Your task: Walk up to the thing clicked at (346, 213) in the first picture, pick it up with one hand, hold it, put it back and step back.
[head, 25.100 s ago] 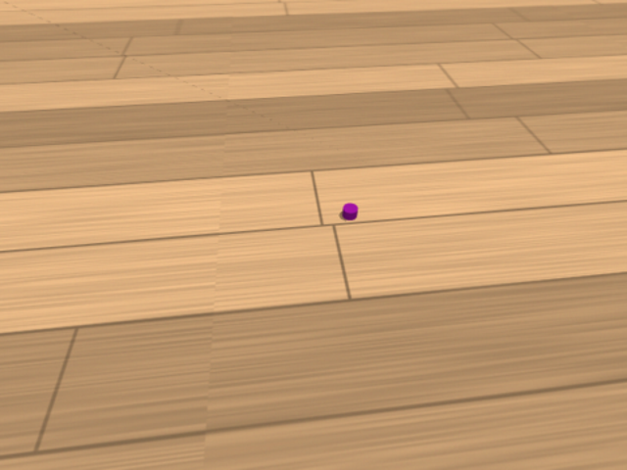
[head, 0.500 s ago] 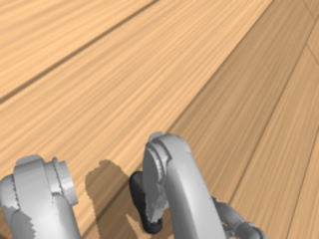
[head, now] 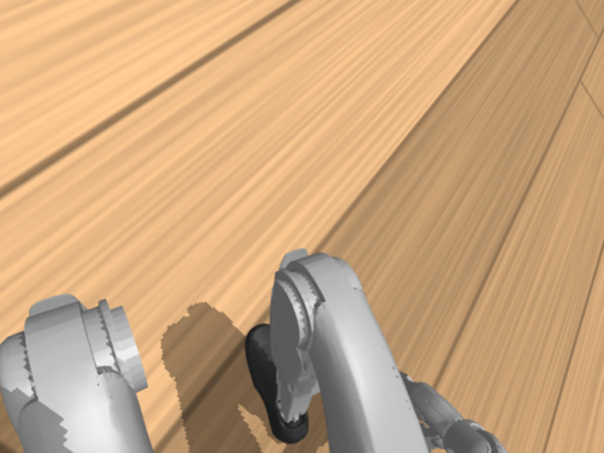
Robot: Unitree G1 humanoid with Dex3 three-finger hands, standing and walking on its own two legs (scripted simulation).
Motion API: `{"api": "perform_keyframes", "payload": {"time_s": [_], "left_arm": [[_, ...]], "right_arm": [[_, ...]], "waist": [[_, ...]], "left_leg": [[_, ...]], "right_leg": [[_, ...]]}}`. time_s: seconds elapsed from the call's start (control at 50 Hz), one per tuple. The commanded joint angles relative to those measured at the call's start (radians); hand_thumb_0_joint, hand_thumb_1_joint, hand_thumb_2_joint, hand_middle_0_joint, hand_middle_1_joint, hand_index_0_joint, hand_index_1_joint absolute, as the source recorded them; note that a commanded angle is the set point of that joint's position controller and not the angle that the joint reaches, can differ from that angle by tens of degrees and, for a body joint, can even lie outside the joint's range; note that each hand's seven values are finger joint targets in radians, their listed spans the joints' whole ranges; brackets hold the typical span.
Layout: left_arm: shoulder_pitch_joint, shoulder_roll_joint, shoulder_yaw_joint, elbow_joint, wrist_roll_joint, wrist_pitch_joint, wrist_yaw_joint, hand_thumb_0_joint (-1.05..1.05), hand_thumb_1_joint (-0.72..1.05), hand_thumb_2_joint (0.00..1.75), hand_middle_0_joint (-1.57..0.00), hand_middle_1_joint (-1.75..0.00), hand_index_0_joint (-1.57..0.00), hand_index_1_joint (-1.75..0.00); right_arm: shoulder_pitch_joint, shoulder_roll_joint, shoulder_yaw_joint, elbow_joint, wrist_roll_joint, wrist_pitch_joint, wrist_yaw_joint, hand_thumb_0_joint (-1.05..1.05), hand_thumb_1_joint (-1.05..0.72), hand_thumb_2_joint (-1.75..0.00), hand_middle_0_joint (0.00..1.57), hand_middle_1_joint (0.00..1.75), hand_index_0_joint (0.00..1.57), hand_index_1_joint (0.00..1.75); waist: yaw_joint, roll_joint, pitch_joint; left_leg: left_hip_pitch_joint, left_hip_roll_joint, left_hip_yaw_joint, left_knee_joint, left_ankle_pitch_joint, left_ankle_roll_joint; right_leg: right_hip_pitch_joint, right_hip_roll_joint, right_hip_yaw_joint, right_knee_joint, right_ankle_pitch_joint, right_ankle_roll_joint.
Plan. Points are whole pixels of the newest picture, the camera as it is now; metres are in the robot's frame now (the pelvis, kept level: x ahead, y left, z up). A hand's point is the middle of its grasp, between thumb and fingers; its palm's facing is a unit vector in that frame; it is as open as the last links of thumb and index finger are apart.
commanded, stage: withdraw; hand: left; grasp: from above
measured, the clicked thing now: out of the picture +0.39 +0.43 -0.27
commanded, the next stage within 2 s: home in 0.76 s
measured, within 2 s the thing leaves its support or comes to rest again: neither
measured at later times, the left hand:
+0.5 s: hand out of the picture +0.35 +0.42 -0.08, palm faces -0.55 -0.20 -0.81, open 13.9 cm
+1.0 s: hand out of the picture +0.40 +0.44 -0.09, palm faces -0.42 -0.13 -0.90, open 13.3 cm
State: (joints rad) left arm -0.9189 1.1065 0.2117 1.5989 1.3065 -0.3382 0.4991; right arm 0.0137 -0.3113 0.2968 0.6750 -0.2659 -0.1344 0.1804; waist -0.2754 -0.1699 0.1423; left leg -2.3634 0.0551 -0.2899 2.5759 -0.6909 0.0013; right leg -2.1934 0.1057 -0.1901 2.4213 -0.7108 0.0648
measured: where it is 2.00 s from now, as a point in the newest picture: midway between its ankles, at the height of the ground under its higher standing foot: (211, 433)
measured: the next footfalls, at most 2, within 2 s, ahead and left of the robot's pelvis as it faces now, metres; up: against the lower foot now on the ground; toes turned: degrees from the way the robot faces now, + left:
none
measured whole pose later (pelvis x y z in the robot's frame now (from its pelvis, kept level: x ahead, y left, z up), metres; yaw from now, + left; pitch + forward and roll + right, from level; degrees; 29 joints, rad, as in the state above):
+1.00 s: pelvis -0.01 +0.00 +0.03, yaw +5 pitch +31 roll -11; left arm -0.94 1.01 0.20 1.33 1.23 -0.27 0.19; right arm 0.13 -0.26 0.16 0.67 -0.14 0.05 0.11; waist -0.22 -0.02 0.02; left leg -2.35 0.04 -0.18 2.41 -0.62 0.02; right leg -2.19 0.06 -0.12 2.32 -0.68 0.06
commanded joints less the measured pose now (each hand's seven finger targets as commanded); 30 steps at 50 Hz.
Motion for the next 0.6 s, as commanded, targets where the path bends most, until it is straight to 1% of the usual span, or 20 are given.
{"api": "perform_keyframes", "payload": {"time_s": [0.0, 0.02, 0.04, 0.06, 0.1, 0.12, 0.14, 0.16, 0.2, 0.24, 0.28, 0.32, 0.34, 0.4, 0.44, 0.48, 0.5, 0.54, 0.56, 0.58], "left_arm": [[-0.194, 0.372, 0.071, -0.3, -0.031, 0.002, 0.024, 0.0, -0.5, 0.96, -0.06, -1.02, -0.08, -1.0], [-0.173, 0.368, 0.071, -0.326, -0.033, 0.008, 0.01, 0.0, -0.51, 0.97, -0.06, -1.02, -0.08, -1.0], [-0.169, 0.359, 0.084, -0.376, -0.043, 0.015, -0.005, 0.0, -0.51, 0.96, -0.06, -1.02, -0.08, -1.0], [-0.17, 0.348, 0.087, -0.399, -0.054, 0.024, -0.025, 0.0, -0.51, 0.96, -0.06, -1.01, -0.08, -0.99], [-0.165, 0.332, 0.099, -0.475, -0.082, 0.043, -0.064, 0.0, -0.51, 0.97, -0.06, -1.0, -0.08, -0.99], [-0.137, 0.299, 0.09, -0.495, -0.086, 0.059, -0.09, 0.0, -0.51, 0.97, -0.06, -1.0, -0.08, -0.99], [-0.17, 0.275, 0.078, -0.546, -0.103, 0.07, -0.114, 0.0, -0.5, 0.96, -0.06, -1.0, -0.08, -0.98], [-0.151, 0.241, 0.057, -0.56, -0.109, 0.085, -0.143, 0.0, -0.49, 0.96, -0.07, -1.0, -0.08, -0.98], [-0.117, 0.131, -0.018, -0.549, -0.139, 0.119, -0.212, 0.0, -0.49, 0.96, -0.07, -1.0, -0.08, -0.98], [-0.104, 0.07, -0.074, -0.55, -0.171, 0.143, -0.282, 0.0, -0.49, 0.96, -0.07, -1.0, -0.08, -0.98], [-0.101, 0.015, -0.132, -0.562, -0.195, 0.157, -0.35, 0.0, -0.48, 0.96, -0.07, -1.0, -0.08, -0.98], [-0.096, -0.003, -0.157, -0.553, -0.227, 0.16, -0.404, 0.0, -0.47, 0.96, -0.07, -1.0, -0.09, -0.98], [-0.105, -0.028, -0.17, -0.563, -0.251, 0.152, -0.427, 0.0, -0.46, 0.95, -0.07, -1.0, -0.09, -0.98], [-0.124, 0.028, -0.128, -0.572, -0.282, 0.093, -0.473, 0.0, -0.48, 0.96, -0.07, -1.01, -0.09, -0.99], [-0.143, 0.085, -0.081, -0.577, -0.273, 0.02, -0.481, 0.0, -0.47, 0.96, -0.08, -1.01, -0.09, -0.99], [-0.156, 0.154, -0.024, -0.59, -0.246, -0.061, -0.462, 0.0, -0.48, 0.96, -0.08, -1.0, -0.09, -0.99], [-0.183, 0.2, 0.016, -0.621, -0.22, -0.099, -0.444, 0.0, -0.49, 0.96, -0.08, -1.0, -0.09, -0.99], [-0.261, 0.247, 0.047, -0.658, -0.162, -0.155, -0.387, 0.0, -0.49, 0.96, -0.09, -0.99, -0.1, -0.98], [-0.252, 0.235, 0.053, -0.613, -0.139, -0.163, -0.351, 0.0, -0.5, 0.97, -0.08, -1.0, -0.09, -0.99], [-0.25, 0.195, 0.038, -0.549, -0.124, -0.163, -0.311, 0.0, -0.51, 0.98, -0.07, -1.01, -0.08, -1.0]], "right_arm": [[0.143, -0.308, -0.123, 0.002, 0.011, 0.009, -0.016, 0.0, -0.9, -0.9, 0.2, 0.3, 0.2, 0.3], [0.141, -0.306, -0.131, 0.001, 0.013, 0.011, -0.013, 0.0, -0.9, -0.9, 0.2, 0.3, 0.2, 0.3], [0.142, -0.307, -0.149, -0.002, 0.02, 0.016, -0.011, 0.0, -0.9, -0.9, 0.2, 0.3, 0.2, 0.3], [0.142, -0.306, -0.165, -0.005, 0.031, 0.019, -0.009, 0.0, -0.9, -0.9, 0.2, 0.3, 0.2, 0.3], [0.146, -0.3, -0.193, -0.019, 0.045, 0.033, -0.002, 0.0, -0.9, -0.9, 0.2, 0.3, 0.2, 0.3], [0.152, -0.292, -0.207, -0.021, 0.051, 0.043, 0.002, 0.0, -0.9, -0.9, 0.2, 0.3, 0.2, 0.3], [0.162, -0.285, -0.218, -0.019, 0.061, 0.056, 0.001, 0.0, -0.9, -0.9, 0.2, 0.3, 0.2, 0.3], [0.173, -0.281, -0.228, -0.02, 0.07, 0.068, 0.003, 0.0, -0.89, -0.9, 0.2, 0.3, 0.2, 0.3], [0.204, -0.268, -0.249, -0.014, 0.096, 0.092, 0.001, 0.0, -0.89, -0.9, 0.2, 0.3, 0.2, 0.3], [0.226, -0.268, -0.269, -0.016, 0.126, 0.115, -0.012, 0.0, -0.89, -0.9, 0.2, 0.3, 0.2, 0.3], [0.255, -0.264, -0.278, -0.018, 0.147, 0.135, -0.029, 0.0, -0.89, -0.9, 0.2, 0.3, 0.2, 0.3], [0.267, -0.258, -0.278, -0.015, 0.161, 0.145, -0.049, 0.0, -0.89, -0.89, 0.2, 0.3, 0.2, 0.3], [0.265, -0.249, -0.27, -0.024, 0.166, 0.146, -0.056, 0.0, -0.89, -0.89, 0.2, 0.3, 0.2, 0.3], [0.255, -0.237, -0.256, -0.028, 0.168, 0.151, -0.083, 0.0, -0.89, -0.89, 0.2, 0.3, 0.2, 0.3], [0.24, -0.234, -0.245, -0.033, 0.16, 0.153, -0.098, 0.0, -0.89, -0.89, 0.2, 0.3, 0.2, 0.3], [0.212, -0.219, -0.229, -0.034, 0.152, 0.156, -0.107, 0.0, -0.89, -0.9, 0.2, 0.3, 0.2, 0.3], [0.199, -0.219, -0.227, -0.031, 0.145, 0.159, -0.11, 0.0, -0.9, -0.9, 0.2, 0.3, 0.2, 0.3], [0.178, -0.214, -0.213, -0.03, 0.13, 0.171, -0.109, 0.0, -0.9, -0.9, 0.2, 0.3, 0.2, 0.3], [0.176, -0.221, -0.213, -0.028, 0.125, 0.176, -0.105, 0.0, -0.9, -0.9, 0.2, 0.3, 0.2, 0.3], [0.172, -0.227, -0.208, -0.024, 0.118, 0.18, -0.1, 0.0, -0.9, -0.9, 0.2, 0.3, 0.2, 0.3]], "waist": [[0.06, 0.683, -0.773], [0.067, 0.701, -0.782], [0.086, 0.721, -0.819], [0.09, 0.744, -0.82], [0.118, 0.775, -0.858], [0.129, 0.761, -0.868], [0.127, 0.743, -0.89], [0.124, 0.723, -0.879], [0.109, 0.627, -0.816], [0.094, 0.538, -0.765], [0.066, 0.441, -0.716], [0.063, 0.346, -0.666], [0.048, 0.324, -0.643], [0.067, 0.284, -0.625], [0.084, 0.299, -0.649], [0.11, 0.366, -0.689], [0.124, 0.417, -0.737], [0.128, 0.521, -0.828], [0.124, 0.53, -0.828], [0.105, 0.526, -0.786]], "left_leg": [[0.621, 0.025, 0.133, -0.276, 0.282, -0.009], [0.636, 0.024, 0.132, -0.285, 0.292, -0.012], [0.669, 0.022, 0.132, -0.297, 0.311, -0.014], [0.679, 0.019, 0.125, -0.312, 0.315, -0.019], [0.69, 0.018, 0.125, -0.342, 0.306, -0.023], [0.701, 0.017, 0.137, -0.34, 0.325, -0.017], [0.684, 0.014, 0.145, -0.349, 0.308, -0.011], [0.67, 0.01, 0.155, -0.361, 0.297, -0.005], [0.635, 0.007, 0.153, -0.399, 0.252, 0.006], [0.612, 0.008, 0.142, -0.433, 0.2, 0.014], [0.562, 0.004, 0.148, -0.447, 0.144, 0.026], [0.515, -0.001, 0.157, -0.452, 0.104, 0.038], [0.491, -0.005, 0.157, -0.458, 0.079, 0.042], [0.476, -0.009, 0.165, -0.451, 0.066, 0.045], [0.483, -0.015, 0.168, -0.435, 0.08, 0.043], [0.512, -0.017, 0.171, -0.431, 0.09, 0.034], [0.561, -0.015, 0.169, -0.433, 0.115, 0.024], [0.631, -0.01, 0.174, -0.419, 0.17, 0.015], [0.657, -0.011, 0.172, -0.417, 0.193, 0.013], [0.647, -0.013, 0.166, -0.425, 0.186, 0.01]], "right_leg": [[0.303, 0.018, -0.075, -0.193, 0.312, -0.088], [0.289, 0.016, -0.073, -0.187, 0.311, -0.092], [0.281, 0.014, -0.073, -0.187, 0.317, -0.093], [0.25, 0.007, -0.075, -0.176, 0.314, -0.097], [0.228, 0.003, -0.069, -0.183, 0.302, -0.101], [0.233, 0.004, -0.059, -0.203, 0.309, -0.098], [0.235, 0.002, -0.052, -0.218, 0.303, -0.098], [0.25, 0.001, -0.042, -0.241, 0.3, -0.096], [0.243, 0.0, -0.033, -0.282, 0.269, -0.094], [0.228, -0.002, -0.025, -0.314, 0.239, -0.095], [0.266, 0.0, -0.014, -0.362, 0.216, -0.093], [0.286, -0.003, 0.006, -0.403, 0.183, -0.093], [0.288, -0.005, 0.006, -0.412, 0.161, -0.093], [0.316, -0.011, 0.025, -0.426, 0.133, -0.096], [0.312, -0.014, 0.027, -0.418, 0.128, -0.103], [0.304, -0.015, 0.031, -0.387, 0.128, -0.104], [0.298, -0.018, 0.028, -0.364, 0.146, -0.103], [0.281, -0.014, 0.023, -0.323, 0.193, -0.102], [0.256, -0.015, 0.018, -0.313, 0.202, -0.101], [0.225, -0.017, 0.005, -0.307, 0.193, -0.101]]}}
